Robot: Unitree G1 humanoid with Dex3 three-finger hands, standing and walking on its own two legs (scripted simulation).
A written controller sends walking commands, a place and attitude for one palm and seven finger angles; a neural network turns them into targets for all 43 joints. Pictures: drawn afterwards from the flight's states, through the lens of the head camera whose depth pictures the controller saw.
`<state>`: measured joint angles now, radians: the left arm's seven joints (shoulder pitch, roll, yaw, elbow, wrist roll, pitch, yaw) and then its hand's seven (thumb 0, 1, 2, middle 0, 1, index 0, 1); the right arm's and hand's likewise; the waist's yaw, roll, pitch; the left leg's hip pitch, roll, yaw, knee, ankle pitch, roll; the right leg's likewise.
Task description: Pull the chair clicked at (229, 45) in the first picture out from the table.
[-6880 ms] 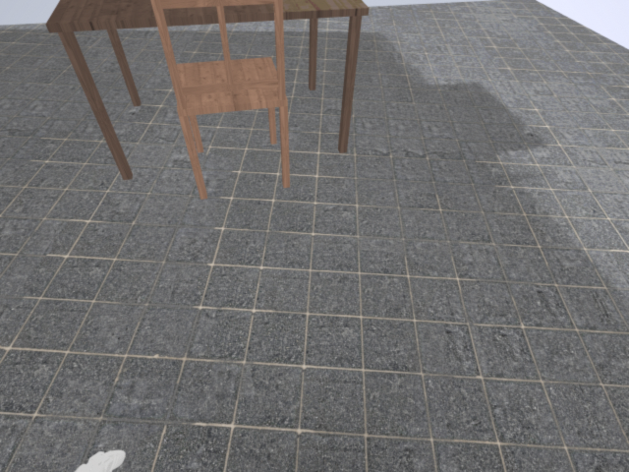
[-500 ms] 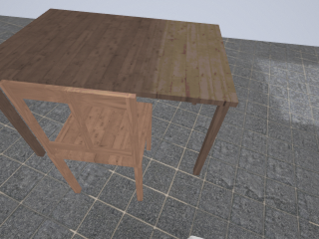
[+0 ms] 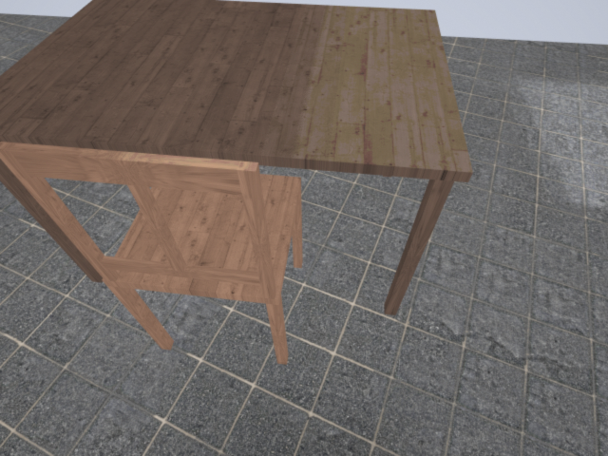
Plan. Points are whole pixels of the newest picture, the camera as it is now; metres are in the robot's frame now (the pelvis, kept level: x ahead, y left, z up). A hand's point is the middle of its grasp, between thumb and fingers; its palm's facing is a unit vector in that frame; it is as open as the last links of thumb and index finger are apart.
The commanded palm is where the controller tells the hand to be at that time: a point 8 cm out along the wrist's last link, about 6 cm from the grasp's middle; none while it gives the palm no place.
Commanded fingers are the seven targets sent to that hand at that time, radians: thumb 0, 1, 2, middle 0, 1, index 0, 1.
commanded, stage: come to a stop and stand still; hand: left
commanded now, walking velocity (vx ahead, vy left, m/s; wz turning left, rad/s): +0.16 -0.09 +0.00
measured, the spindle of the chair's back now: (161, 230) +0.49 +0.32 -0.09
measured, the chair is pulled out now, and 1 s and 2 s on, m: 0.00 0.00 0.00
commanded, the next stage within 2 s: look again from close up in 1.46 s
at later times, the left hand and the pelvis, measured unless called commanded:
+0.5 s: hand out of the picture +0.02 +0.17 -0.17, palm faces -0.04 -0.97 -0.23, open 7.4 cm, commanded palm none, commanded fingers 0.00 0.90 0.90 -0.20 -0.30 -0.20 -0.30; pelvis +0.00 -0.01 +0.00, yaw -2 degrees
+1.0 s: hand out of the picture +0.01 +0.16 -0.17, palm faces +0.03 -0.98 -0.22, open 7.3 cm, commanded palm none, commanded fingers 0.00 0.90 0.90 -0.20 -0.30 -0.20 -0.30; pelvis +0.00 -0.02 +0.00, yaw +0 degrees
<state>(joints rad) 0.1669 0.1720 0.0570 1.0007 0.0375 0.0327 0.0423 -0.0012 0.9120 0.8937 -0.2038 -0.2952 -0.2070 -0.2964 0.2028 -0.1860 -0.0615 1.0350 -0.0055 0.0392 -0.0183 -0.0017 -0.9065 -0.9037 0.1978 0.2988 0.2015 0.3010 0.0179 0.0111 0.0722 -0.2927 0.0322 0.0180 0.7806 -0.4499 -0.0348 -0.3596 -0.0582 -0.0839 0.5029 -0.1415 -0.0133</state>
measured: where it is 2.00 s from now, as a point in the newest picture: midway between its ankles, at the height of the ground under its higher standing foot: outside the picture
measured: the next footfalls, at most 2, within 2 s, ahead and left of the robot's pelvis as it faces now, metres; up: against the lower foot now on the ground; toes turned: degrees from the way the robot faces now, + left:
left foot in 0.06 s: +0.00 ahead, +0.13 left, +0.00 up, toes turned +1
right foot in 0.42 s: +0.06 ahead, -0.13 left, +0.00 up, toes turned -4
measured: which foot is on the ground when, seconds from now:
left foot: up 0.00-0.04, down 0.06-1.00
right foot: down 0.00-0.06, up 0.08-0.40, down 0.42-1.00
